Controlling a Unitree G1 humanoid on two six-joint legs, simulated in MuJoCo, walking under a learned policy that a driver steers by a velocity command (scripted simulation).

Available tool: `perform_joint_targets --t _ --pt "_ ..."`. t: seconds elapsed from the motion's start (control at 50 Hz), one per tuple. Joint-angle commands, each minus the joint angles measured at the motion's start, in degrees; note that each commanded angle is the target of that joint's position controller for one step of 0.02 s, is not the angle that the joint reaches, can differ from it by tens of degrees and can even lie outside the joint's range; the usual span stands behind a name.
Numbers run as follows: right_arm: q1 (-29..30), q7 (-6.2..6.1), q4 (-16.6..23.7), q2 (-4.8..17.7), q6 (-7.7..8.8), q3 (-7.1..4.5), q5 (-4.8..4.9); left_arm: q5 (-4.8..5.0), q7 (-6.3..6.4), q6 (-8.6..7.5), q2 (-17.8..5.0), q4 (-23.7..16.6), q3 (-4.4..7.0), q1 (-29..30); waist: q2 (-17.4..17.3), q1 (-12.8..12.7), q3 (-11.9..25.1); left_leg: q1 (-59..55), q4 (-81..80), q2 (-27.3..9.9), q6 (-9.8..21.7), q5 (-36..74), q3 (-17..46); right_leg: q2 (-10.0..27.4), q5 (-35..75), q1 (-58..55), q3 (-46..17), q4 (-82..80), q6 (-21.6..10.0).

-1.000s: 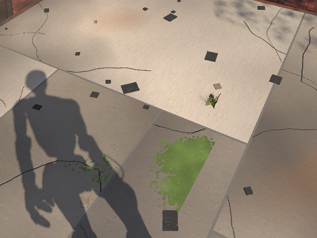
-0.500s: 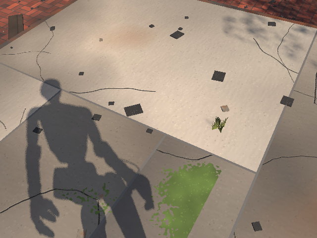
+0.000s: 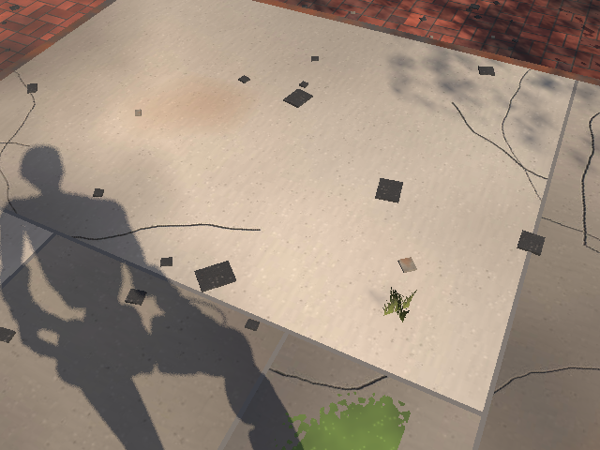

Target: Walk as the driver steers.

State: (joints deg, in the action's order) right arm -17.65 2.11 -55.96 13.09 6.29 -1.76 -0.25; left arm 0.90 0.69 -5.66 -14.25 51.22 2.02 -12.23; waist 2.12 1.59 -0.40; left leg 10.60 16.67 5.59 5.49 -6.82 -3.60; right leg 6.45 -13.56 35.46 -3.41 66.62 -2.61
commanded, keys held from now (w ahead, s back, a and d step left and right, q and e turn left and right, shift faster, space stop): w+e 1.00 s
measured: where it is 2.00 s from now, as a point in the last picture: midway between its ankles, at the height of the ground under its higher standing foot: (456, 281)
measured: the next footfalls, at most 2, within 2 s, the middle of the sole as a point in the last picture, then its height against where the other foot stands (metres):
right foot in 0.34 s outside the picture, level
left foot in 0.84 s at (335, 380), level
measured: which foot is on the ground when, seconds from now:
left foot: down 0.00-0.36, up 0.38-0.82, down 0.84-1.00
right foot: up 0.00-0.32, down 0.34-0.86, up 0.88-1.00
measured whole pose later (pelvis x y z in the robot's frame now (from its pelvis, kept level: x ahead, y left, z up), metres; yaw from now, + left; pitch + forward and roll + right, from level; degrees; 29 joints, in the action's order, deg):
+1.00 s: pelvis +0.56 -0.13 -0.01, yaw -30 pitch +2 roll +1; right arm -11.0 0.4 -44.3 14.8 6.5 -3.2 -0.5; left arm 1.5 0.4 -2.0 -16.8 41.6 3.7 -17.5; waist 2.7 0.3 -0.3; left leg 16.4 24.4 1.7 1.9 -9.9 -3.3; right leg 0.7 -20.4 29.1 -4.2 68.2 -1.7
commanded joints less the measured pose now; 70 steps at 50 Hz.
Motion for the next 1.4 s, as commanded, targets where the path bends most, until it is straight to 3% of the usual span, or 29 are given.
perform_joint_targets --t 0.02,0.12,0.22,0.28,0.32,0.34,0.36,0.38,0.4,0.42,0.44,0.46,0.52,0.64,0.74,0.82,0.84,0.86,0.88,0.9,0.92,0.98,1.08,1.26,1.3,1.34,1.36,1.38,1.4 --pt "2.5 -1.00 2.9 7.2 1.10 -1.13 -0.18 -0.66 0.51 0.63 -2.4 -2.3 0.71 -3.1 -4.5 -3.1 -2.6 5.3 -12.1 -16.5 10.0 4.2 12.1 3.1 7.9 2.5 -0.2 -6.8 1.8" --pt "-2.4 -2.08 1.4 9.1 0.58 -1.45 0.34 -0.03 -0.49 0.29 -1.6 -5.2 0.29 7.0 -4.3 0.9 -2.4 -2.0 -11.3 -16.2 6.5 6.8 6.1 1.2 20.2 3.0 1.9 -24.2 1.4" --pt "-5.9 -2.19 -0.6 9.6 -0.59 -1.71 0.60 0.63 -2.43 0.38 -1.7 -9.2 0.01 14.3 -4.3 3.3 -4.6 -13.7 -8.3 -20.2 5.1 6.8 3.6 -0.4 15.1 7.4 2.1 -30.7 -0.6" --pt "-3.9 -2.46 0.0 11.1 -1.70 -2.23 0.78 0.49 -3.76 0.21 -2.9 -11.0 0.42 13.6 -5.5 1.5 -3.4 -17.3 -1.7 -21.3 3.3 19.3 1.2 -2.7 6.6 3.8 5.1 -32.3 -3.0" --pt "-1.3 -2.90 1.4 11.7 -2.67 -2.29 0.53 0.37 -3.97 0.25 -6.1 -8.9 2.49 2.4 -6.0 -4.9 3.7 -14.3 14.2 -18.8 0.9 39.3 -3.0 -7.9 6.2 -13.3 9.4 -34.6 -5.5" --pt "-1.2 -3.32 2.9 10.6 -2.71 -1.73 -0.08 0.50 -3.41 0.43 -10.8 -6.2 4.69 -8.7 -3.1 -9.1 9.5 -3.9 29.7 -16.0 -1.5 34.9 -5.0 -6.1 8.1 -30.0 3.3 -35.3 -8.3" --pt "-5.6 -2.45 5.8 4.1 -1.01 0.65 -1.16 0.04 -2.77 0.66 -18.7 -5.8 6.59 -14.7 11.3 -7.5 17.1 22.6 54.0 -6.1 -5.7 3.0 -4.8 9.3 2.2 -53.6 -26.6 -38.9 -18.7" --pt "-4.8 -1.59 5.5 5.6 1.69 0.61 -0.38 -0.05 -2.71 0.53 -14.9 -6.2 5.34 -15.6 11.1 -7.6 23.5 32.6 62.9 -2.4 -4.9 -24.0 7.0 14.4 0.1 -60.2 -44.8 -49.0 -21.7" --pt "1.0 -1.00 7.5 10.2 3.20 -0.75 1.81 -0.45 -2.54 0.42 -11.4 -6.5 4.37 -13.5 8.3 -8.0 16.1 38.1 64.7 -6.1 -3.1 -20.4 9.7 11.9 1.9 -55.8 -36.6 -49.0 -17.6" --pt "4.3 -1.17 8.7 10.2 3.73 -0.66 2.02 -0.30 -2.40 0.46 -9.4 -7.7 3.80 -8.6 3.1 -6.3 10.6 37.3 61.2 -8.8 -2.5 -15.1 8.7 9.4 6.8 -46.9 -27.5 -49.0 -15.4" --pt "5.4 -1.67 8.6 9.8 3.49 -0.97 0.99 -0.37 -2.51 0.68 -7.8 -9.3 3.26 -4.0 -1.9 -3.9 7.0 33.8 56.3 -10.9 -2.9 -11.7 8.1 7.1 12.5 -37.8 -21.4 -50.2 -14.0" --pt "4.7 -2.06 8.8 9.8 2.65 -1.48 0.40 -0.77 -2.55 0.68 -6.4 -10.3 2.73 -1.5 -1.7 -1.6 5.5 29.1 52.2 -12.5 -3.3 -9.9 8.3 5.1 16.2 -31.4 -17.6 -51.8 -13.1" --pt "4.1 -2.35 10.1 7.6 0.42 -1.64 -0.55 -0.45 -2.08 0.40 -7.6 -10.8 3.09 -1.6 -0.1 0.5 3.7 25.0 45.6 -12.0 -6.0 -6.5 7.0 2.3 22.3 -23.5 -13.0 -54.3 -13.8" --pt "17.8 -2.41 15.2 5.4 0.45 -1.09 -0.24 0.30 -0.13 0.96 -9.4 -9.6 3.77 -8.1 2.6 -3.9 0.7 23.8 19.8 -7.7 -7.6 11.4 6.3 -1.2 15.5 -22.2 -10.3 -53.9 -10.4" --pt "22.6 -1.29 18.0 7.8 1.47 -1.68 0.48 0.72 0.36 1.63 -9.5 -8.7 4.00 -10.7 3.3 -5.1 0.0 20.9 11.3 -6.2 -6.3 10.7 8.3 1.6 10.8 -27.9 -17.1 -49.3 -9.1" --pt "12.8 -1.37 16.0 10.8 2.61 -3.36 0.20 0.23 0.70 2.71 -8.4 -10.1 3.77 -7.8 4.8 0.3 4.3 5.7 6.9 -5.6 -2.8 4.1 6.8 -0.7 18.4 -29.0 -19.4 -38.6 -6.6" --pt "4.3 -1.79 15.0 13.3 2.75 -4.19 -0.61 -0.42 0.32 2.56 -5.8 -11.5 2.68 -6.4 1.6 4.3 11.7 -8.9 8.9 -12.7 0.6 3.4 12.5 -4.0 15.4 -22.8 -15.9 -25.4 -4.7" --pt "-3.9 -2.22 13.9 18.2 2.01 -5.65 -1.39 0.66 0.19 1.94 -2.2 -12.6 1.56 -13.4 -13.5 3.4 20.8 -32.0 7.7 -25.9 9.3 -4.4 34.3 -12.4 -3.1 -2.3 -8.0 -5.6 -0.1" --pt "-4.0 -1.80 13.6 14.9 1.50 -4.97 0.02 1.26 0.22 1.55 -4.9 -12.6 1.53 -16.0 -20.5 2.4 21.2 -33.8 2.4 -30.8 11.2 -14.9 48.7 -10.3 -20.4 7.9 -8.0 4.5 0.4" --pt "-0.9 -1.97 14.7 10.3 1.17 -3.85 0.50 1.47 0.16 1.86 -9.8 -12.2 2.75 -11.6 -12.6 3.2 12.8 -26.1 1.2 -29.0 8.6 -19.0 41.9 -7.1 -15.9 11.1 -8.4 8.8 0.7" --pt "2.0 -2.08 15.2 8.9 0.65 -3.31 0.31 0.88 0.20 2.30 -10.2 -13.0 2.99 -7.4 -6.9 2.7 7.1 -17.8 0.3 -26.6 6.4 -15.0 33.4 -4.7 -11.1 10.1 -5.8 8.7 1.0" --pt "6.2 -1.83 14.3 7.0 0.55 -2.58 -0.45 0.58 -0.44 3.09 -7.1 -14.2 3.09 -5.5 -7.8 -0.8 0.4 -3.1 -5.1 -20.6 4.7 -3.3 19.1 -0.5 -4.6 4.1 -3.9 2.8 1.0" --pt "3.3 -1.22 11.2 9.6 1.45 -3.57 -0.11 0.09 -0.40 3.37 -3.9 -16.1 2.24 -2.4 -5.6 -1.0 0.2 -3.2 -7.9 -20.1 7.1 10.4 10.1 -0.4 3.1 6.2 -3.9 -6.3 1.8" --pt "-3.7 -1.37 6.6 13.0 -1.17 -3.59 1.84 0.52 -3.08 1.50 -3.0 -21.0 1.04 13.4 -6.5 3.6 -3.5 -10.9 -5.8 -20.8 4.7 12.0 4.4 -2.5 10.0 2.0 4.1 -31.6 0.3" --pt "-3.6 -1.56 5.9 13.9 -1.93 -3.75 2.21 0.37 -3.34 1.33 -4.3 -21.5 1.52 12.7 -7.9 1.9 -2.9 -13.5 -2.5 -22.0 3.8 19.0 4.3 -4.0 5.5 -1.4 5.1 -34.5 -1.5" --pt "-2.4 -1.93 5.6 14.0 -2.49 -3.51 2.45 -0.29 -2.95 1.28 -7.8 -18.0 3.58 0.9 -7.6 -5.2 4.3 -11.4 11.4 -19.0 1.5 35.4 0.4 -7.8 8.3 -19.7 7.9 -39.4 -4.4" --pt "-2.0 -2.19 6.4 12.1 -2.21 -2.66 1.61 -0.67 -2.18 1.58 -11.3 -15.6 5.10 -8.9 -5.3 -9.3 11.2 -1.3 24.9 -16.5 -0.7 27.9 -1.4 -2.9 11.1 -36.6 2.2 -37.1 -6.9" --pt "-6.5 -1.63 8.9 5.5 -0.99 -0.31 0.29 -1.49 -1.59 1.79 -18.2 -14.8 6.37 -14.6 9.0 -8.0 19.3 23.4 48.7 -7.6 -4.7 -3.5 -2.3 13.4 6.2 -58.9 -24.8 -39.2 -16.1" --pt "-6.0 -1.24 7.7 7.7 0.49 -0.73 0.93 -0.91 -1.61 1.75 -14.6 -14.5 5.39 -16.1 9.2 -8.7 24.9 30.1 57.5 -5.6 -4.4 -26.0 7.6 17.4 4.4 -60.0 -39.0 -46.9 -18.4"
